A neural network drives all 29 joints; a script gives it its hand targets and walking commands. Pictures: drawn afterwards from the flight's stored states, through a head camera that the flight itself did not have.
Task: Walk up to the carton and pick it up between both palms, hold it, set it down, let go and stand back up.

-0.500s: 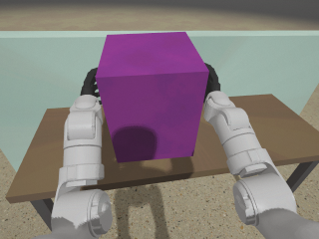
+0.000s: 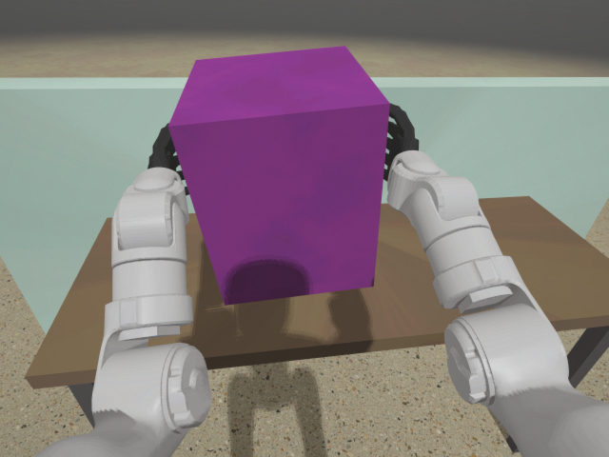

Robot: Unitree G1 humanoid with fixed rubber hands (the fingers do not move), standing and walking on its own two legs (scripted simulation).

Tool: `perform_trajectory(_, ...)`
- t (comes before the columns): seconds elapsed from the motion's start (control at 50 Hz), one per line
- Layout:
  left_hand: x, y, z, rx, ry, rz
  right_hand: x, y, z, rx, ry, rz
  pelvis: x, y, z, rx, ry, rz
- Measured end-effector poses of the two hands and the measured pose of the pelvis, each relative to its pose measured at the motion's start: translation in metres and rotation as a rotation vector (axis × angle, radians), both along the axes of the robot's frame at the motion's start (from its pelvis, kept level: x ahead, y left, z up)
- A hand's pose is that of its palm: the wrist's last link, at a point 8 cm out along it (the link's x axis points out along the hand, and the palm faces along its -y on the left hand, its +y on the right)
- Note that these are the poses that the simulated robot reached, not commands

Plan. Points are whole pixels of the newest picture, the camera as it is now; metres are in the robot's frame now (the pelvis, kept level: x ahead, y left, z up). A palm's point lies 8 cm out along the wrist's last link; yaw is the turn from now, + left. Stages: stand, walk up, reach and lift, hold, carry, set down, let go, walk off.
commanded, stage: hold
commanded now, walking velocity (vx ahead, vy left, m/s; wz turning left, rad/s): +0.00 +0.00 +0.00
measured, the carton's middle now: (285, 174) +0.41 +0.00 +0.25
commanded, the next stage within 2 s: none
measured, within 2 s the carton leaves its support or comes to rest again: neither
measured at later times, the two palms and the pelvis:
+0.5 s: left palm (170, 179) +0.37 +0.14 +0.27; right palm (404, 164) +0.37 -0.14 +0.28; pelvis +0.00 +0.00 +0.00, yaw +0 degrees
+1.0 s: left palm (169, 178) +0.37 +0.15 +0.27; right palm (404, 164) +0.37 -0.14 +0.28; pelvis +0.00 +0.00 +0.00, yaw +0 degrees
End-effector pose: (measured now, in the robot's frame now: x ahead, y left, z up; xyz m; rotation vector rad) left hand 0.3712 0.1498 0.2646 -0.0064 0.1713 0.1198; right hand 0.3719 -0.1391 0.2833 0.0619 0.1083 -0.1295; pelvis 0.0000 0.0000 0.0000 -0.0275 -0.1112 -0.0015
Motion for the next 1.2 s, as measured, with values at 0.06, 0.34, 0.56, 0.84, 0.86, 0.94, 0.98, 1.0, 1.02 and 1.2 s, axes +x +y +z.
perform_trajectory(0.06, 0.0012, -0.001, 0.0022, 0.003, 0.001, -0.006, -0.0001, -0.001, 0.002, -0.003, 0.002, -0.004, -0.0007, 0.0001, 0.0, 0.0, 0.003, 0.002)
perform_trajectory(0.34, 0.0035, -0.0063, 0.0012, 0.006, 0.009, -0.017, -0.0008, -0.0065, -0.0014, -0.008, 0.016, -0.012, -0.0015, -0.0004, 0.0, 0.0, 0.012, -0.004)
perform_trajectory(0.56, 0.0034, -0.0043, 0.0013, 0.001, 0.006, -0.011, 0.0004, -0.0046, -0.0008, -0.007, 0.017, -0.008, -0.0013, -0.0023, 0.0, 0.0, 0.017, 0.001)
perform_trajectory(0.84, 0.0038, -0.0038, 0.0018, 0.002, 0.002, -0.014, -0.0001, -0.004, -0.0008, -0.006, 0.018, -0.012, 0.0001, -0.0009, -0.0001, -0.001, 0.013, 0.002)
perform_trajectory(0.86, 0.0037, -0.0038, 0.0018, 0.002, 0.002, -0.014, -0.0002, -0.0041, -0.0009, -0.006, 0.018, -0.012, 0.0002, -0.0008, -0.0001, -0.001, 0.013, 0.002)
perform_trajectory(0.94, 0.0036, -0.0038, 0.002, 0.002, 0.001, -0.014, -0.0004, -0.0041, -0.0011, -0.006, 0.019, -0.012, 0.0003, -0.0003, -0.0001, -0.002, 0.012, 0.001)
perform_trajectory(0.98, 0.0035, -0.0038, 0.0021, 0.003, 0.001, -0.014, -0.0005, -0.0041, -0.0011, -0.006, 0.019, -0.012, 0.0004, -0.0002, -0.0001, -0.002, 0.012, 0.0)
perform_trajectory(1.0, 0.0035, -0.0038, 0.0022, 0.003, 0.001, -0.014, -0.0005, -0.0041, -0.0011, -0.005, 0.019, -0.012, 0.0004, -0.0002, -0.0001, -0.002, 0.012, 0.0)
perform_trajectory(1.02, 0.0034, -0.0039, 0.0022, 0.003, 0.001, -0.014, -0.0005, -0.0041, -0.0011, -0.005, 0.019, -0.012, 0.0004, -0.0002, -0.0001, -0.002, 0.012, 0.0)
perform_trajectory(1.2, 0.0033, -0.004, 0.0028, 0.003, 0.0, -0.013, -0.0005, -0.0043, -0.001, -0.006, 0.022, -0.011, 0.0001, -0.0005, -0.0001, -0.002, 0.013, -0.001)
